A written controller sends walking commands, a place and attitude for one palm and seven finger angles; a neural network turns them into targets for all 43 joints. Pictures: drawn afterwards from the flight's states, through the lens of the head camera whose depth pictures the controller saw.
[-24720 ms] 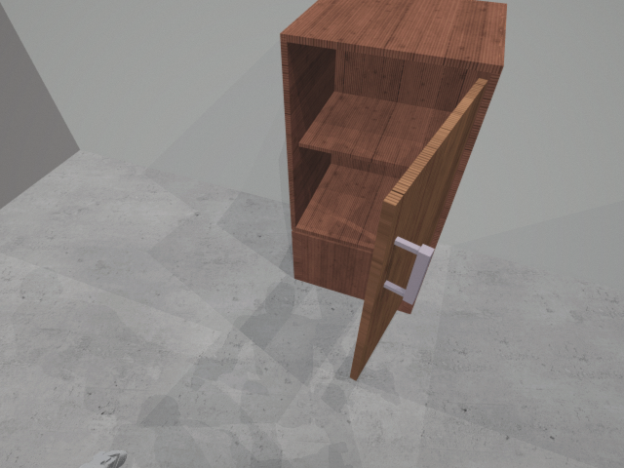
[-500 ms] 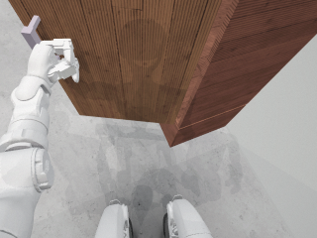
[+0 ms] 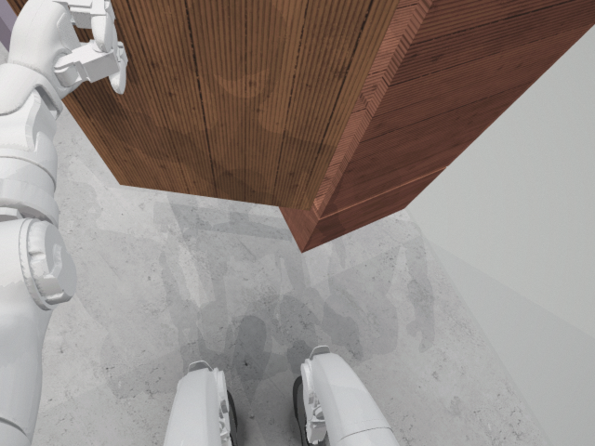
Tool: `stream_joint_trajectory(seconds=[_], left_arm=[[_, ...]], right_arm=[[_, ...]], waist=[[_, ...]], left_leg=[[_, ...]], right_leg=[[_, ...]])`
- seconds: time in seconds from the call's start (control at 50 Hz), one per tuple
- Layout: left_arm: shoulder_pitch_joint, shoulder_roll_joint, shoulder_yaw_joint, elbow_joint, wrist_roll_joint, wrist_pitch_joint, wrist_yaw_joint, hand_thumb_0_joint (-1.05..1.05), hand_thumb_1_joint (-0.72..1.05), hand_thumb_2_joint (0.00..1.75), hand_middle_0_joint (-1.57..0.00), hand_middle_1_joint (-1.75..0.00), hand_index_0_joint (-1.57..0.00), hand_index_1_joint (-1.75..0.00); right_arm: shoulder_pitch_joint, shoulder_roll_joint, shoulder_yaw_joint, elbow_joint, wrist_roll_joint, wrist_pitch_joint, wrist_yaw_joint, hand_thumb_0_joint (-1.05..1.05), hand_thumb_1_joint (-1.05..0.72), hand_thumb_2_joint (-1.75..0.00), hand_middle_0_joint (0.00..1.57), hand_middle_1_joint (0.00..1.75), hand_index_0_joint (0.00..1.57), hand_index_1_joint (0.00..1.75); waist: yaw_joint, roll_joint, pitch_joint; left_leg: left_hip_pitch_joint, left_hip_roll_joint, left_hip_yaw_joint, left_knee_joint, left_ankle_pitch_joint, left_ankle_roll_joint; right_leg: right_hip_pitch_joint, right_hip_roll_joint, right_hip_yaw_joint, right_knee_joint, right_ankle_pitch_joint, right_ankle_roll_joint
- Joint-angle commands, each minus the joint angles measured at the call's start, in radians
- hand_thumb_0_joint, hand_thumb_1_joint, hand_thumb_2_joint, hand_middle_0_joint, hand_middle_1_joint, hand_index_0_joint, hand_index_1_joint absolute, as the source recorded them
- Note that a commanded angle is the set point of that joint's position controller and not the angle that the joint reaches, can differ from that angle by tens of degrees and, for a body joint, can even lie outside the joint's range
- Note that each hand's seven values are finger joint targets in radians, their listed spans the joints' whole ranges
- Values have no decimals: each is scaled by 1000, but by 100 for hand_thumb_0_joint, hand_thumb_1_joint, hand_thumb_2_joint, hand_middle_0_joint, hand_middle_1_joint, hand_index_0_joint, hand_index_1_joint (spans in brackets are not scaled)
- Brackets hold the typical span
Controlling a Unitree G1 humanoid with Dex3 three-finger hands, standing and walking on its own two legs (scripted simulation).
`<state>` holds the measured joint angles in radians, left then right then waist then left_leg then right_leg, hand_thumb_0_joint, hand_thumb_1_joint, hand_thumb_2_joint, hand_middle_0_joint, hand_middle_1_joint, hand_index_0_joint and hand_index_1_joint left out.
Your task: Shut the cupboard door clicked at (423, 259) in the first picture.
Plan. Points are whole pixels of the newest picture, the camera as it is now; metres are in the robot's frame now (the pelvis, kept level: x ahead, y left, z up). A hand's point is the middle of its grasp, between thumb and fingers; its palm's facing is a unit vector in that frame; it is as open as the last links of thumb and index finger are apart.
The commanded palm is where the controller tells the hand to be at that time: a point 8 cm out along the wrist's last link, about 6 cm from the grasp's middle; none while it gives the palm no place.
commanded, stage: push the door shut along its arc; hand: left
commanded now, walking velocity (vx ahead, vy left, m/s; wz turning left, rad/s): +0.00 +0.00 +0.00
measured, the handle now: (29, 35) +0.60 +0.24 +0.09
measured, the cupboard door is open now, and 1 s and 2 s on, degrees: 59 48 48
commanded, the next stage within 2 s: pull the fist back off the door in 0.32 s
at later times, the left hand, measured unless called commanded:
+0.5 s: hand (140, 22) +0.60 +0.12 +0.10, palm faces -0.21 -0.98 +0.07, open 3.5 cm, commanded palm +0.60 +0.12 +0.09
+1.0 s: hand (153, 53) +0.57 +0.10 +0.10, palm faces +0.11 -0.99 -0.03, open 3.1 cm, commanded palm +0.52 +0.14 +0.09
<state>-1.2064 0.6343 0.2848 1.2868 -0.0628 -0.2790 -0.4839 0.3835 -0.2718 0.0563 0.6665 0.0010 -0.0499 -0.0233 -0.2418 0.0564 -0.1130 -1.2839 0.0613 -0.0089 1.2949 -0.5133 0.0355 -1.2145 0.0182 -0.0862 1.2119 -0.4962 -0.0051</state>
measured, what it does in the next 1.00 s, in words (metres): stands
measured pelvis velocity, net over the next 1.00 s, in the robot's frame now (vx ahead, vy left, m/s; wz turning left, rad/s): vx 0.03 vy -0.02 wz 0.01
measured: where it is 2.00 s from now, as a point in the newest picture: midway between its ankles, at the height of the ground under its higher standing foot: (269, 440)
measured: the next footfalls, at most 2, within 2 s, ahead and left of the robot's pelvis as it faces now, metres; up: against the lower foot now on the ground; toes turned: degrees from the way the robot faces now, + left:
none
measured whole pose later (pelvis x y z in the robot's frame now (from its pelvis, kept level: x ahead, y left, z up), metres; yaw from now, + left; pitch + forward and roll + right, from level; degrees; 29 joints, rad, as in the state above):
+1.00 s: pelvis +0.03 -0.02 +0.03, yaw +1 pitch +26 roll -2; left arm -0.98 0.35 0.35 1.19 0.01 -0.44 0.06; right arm 0.46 -0.25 0.00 0.64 -0.06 0.02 0.09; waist -0.21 0.06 -0.14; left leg -1.09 0.06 0.02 1.13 -0.50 0.01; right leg -1.06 0.02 -0.06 1.09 -0.49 -0.02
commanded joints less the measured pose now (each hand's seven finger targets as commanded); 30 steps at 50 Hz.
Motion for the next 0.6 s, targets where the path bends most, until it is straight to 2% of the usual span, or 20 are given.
stream_joint_trajectory(seconds=[0.0, 0.06, 0.12, 0.16, 0.18, 0.2, 0.24, 0.28, 0.3, 0.34, 0.4, 0.42, 0.44, 0.46, 0.48, 0.5, 0.52, 0.54, 0.56, 0.58], left_arm=[[-588, 115, -20, -217, -11, -40, -2, 0, 90, 90, -130, -150, -130, -150], [-629, 84, -42, -214, -13, -32, -5, 0, 90, 90, -130, -150, -130, -150], [-659, 98, -41, -209, -5, -21, -8, 0, 90, 90, -130, -150, -130, -150], [-696, 57, -68, -217, -3, -16, -6, 0, 90, 90, -130, -150, -130, -150], [-706, 79, -57, -213, 2, -16, -6, 0, 90, 90, -130, -150, -130, -150], [-700, 69, -62, -192, 5, -4, -5, 0, 90, 90, -130, -150, -130, -150], [-728, 97, -55, -179, 12, 4, -6, 0, 90, 90, -130, -150, -130, -150], [-753, 74, -70, -199, 15, 2, -5, 0, 90, 90, -130, -150, -130, -150], [-751, 71, -73, -184, 18, 9, -5, 0, 90, 90, -130, -150, -130, -150], [-765, 62, -83, -163, 21, 21, -7, 0, 90, 90, -130, -150, -130, -150], [-803, 59, -90, -166, 27, 31, -7, 0, 90, 90, -130, -150, -130, -150], [-778, 124, 135, -207, -44, 46, 192, 0, 90, 90, -130, -150, -130, -150], [-698, 51, 87, -161, -17, 61, 291, 0, 90, 90, -130, -150, -130, -150], [-678, 25, 117, -162, -15, 57, 376, 0, 90, 90, -130, -150, -130, -150], [-671, -18, 111, -188, 1, 46, 458, 0, 90, 90, -130, -150, -130, -150], [-665, -31, 111, -218, 37, 24, 540, 0, 90, 90, -130, -150, -130, -150], [-668, -20, 102, -265, 96, -12, 619, 0, 90, 90, -130, -150, -130, -150], [-667, -41, 56, -276, 157, -41, 659, 0, 90, 90, -130, -150, -130, -150], [-668, -42, 41, -288, 190, -67, 674, 0, 90, 90, -130, -150, -130, -150], [-648, -38, 33, -293, 204, -85, 670, 0, 90, 90, -130, -150, -130, -150]], right_arm=[[209, -209, -80, -7, -11, -27, -17, 0, -90, -90, 20, 30, 20, 30], [219, -209, -80, 5, -16, -35, -19, 0, -90, -90, 20, 30, 20, 30], [219, -213, -81, 13, -18, -40, -19, 0, -90, -90, 20, 30, 20, 30], [223, -210, -81, 21, -23, -46, -19, 0, -90, -90, 20, 30, 20, 30], [225, -213, -81, 23, -23, -48, -20, 0, -90, -90, 20, 30, 20, 30], [222, -213, -81, 25, -24, -48, -18, 0, -90, -90, 20, 30, 20, 30], [225, -215, -75, 27, -25, -49, -19, 0, -90, -90, 20, 30, 20, 30], [226, -213, -78, 29, -25, -56, -19, 0, -90, -90, 20, 30, 20, 30], [225, -214, -77, 32, -29, -56, -17, 0, -90, -90, 20, 30, 20, 30], [229, -215, -75, 37, -29, -56, -18, 0, -90, -90, 20, 30, 20, 30], [228, -214, -74, 42, -30, -61, -18, 0, -90, -90, 20, 30, 20, 30], [301, -193, -56, -3, -54, -62, -6, 0, -90, -90, 20, 30, 20, 30], [286, -186, -57, -9, -59, -61, 16, 0, -90, -90, 20, 30, 20, 30], [302, -183, -63, -8, -74, -58, 34, 0, -90, -90, 20, 30, 20, 30], [306, -175, -69, -17, -84, -51, 49, 0, -90, -90, 20, 30, 20, 30], [312, -169, -74, -21, -98, -45, 66, 0, -90, -90, 20, 30, 20, 30], [318, -167, -78, -24, -112, -39, 84, 0, -90, -90, 20, 30, 20, 30], [321, -165, -86, -20, -119, -29, 101, 0, -90, -90, 20, 30, 20, 30], [331, -168, -95, -15, -123, -20, 113, 0, -90, -90, 20, 30, 20, 30], [336, -172, -102, -16, -119, -5, 120, 0, -90, -90, 20, 30, 20, 30]], waist=[[-80, 216, -576], [-98, 226, -562], [-101, 238, -582], [-118, 257, -576], [-114, 258, -593], [-119, 254, -588], [-125, 243, -572], [-132, 271, -598], [-131, 279, -589], [-145, 261, -575], [-153, 289, -592], [-85, 304, -621], [-85, 287, -615], [-89, 230, -610], [-90, 217, -606], [-80, 230, -614], [-71, 249, -639], [-81, 270, -659], [-88, 264, -679], [-86, 246, -699]], left_leg=[[634, -15, -127, -112, 393, -1], [655, -13, -138, -106, 408, -1], [653, -13, -138, -98, 403, -4], [673, -11, -145, -92, 419, 0], [680, -9, -150, -89, 426, -5], [670, -12, -148, -85, 417, -3], [629, -15, -142, -82, 385, -1], [659, -12, -146, -72, 413, 0], [660, -13, -149, -73, 412, -3], [644, -12, -147, -67, 401, 1], [639, -13, -143, -53, 410, 3], [589, 7, -154, -86, 387, -7], [573, 7, -157, -99, 366, -13], [562, 7, -167, -109, 363, -14], [547, 4, -151, -109, 372, -13], [546, 2, -145, -110, 378, -18], [563, 0, -143, -108, 396, -21], [591, -1, -142, -106, 420, -24], [621, -1, -145, -105, 459, -26], [636, -4, -138, -113, 471, -27]], right_leg=[[35, 41, 22, -148, 220, -35], [-11, 42, 12, -140, 216, -37], [-16, 43, 12, -137, 217, -38], [-50, 44, 6, -131, 216, -39], [-52, 42, 6, -126, 220, -38], [-56, 45, 4, -127, 216, -39], [-42, 47, 3, -124, 205, -40], [-66, 46, 4, -118, 216, -40], [-74, 48, 0, -117, 212, -42], [-80, 50, -4, -115, 210, -41], [-91, 51, -4, -105, 215, -41], [-21, 36, 8, -109, 216, -36], [-17, 36, 5, -107, 202, -30], [-6, 36, -3, -105, 201, -23], [13, 33, 1, -116, 211, -16], [23, 31, 1, -116, 214, -13], [26, 30, 1, -112, 219, -13], [21, 29, 2, -110, 228, -15], [31, 32, 2, -112, 251, -16], [73, 33, 8, -128, 272, -17]])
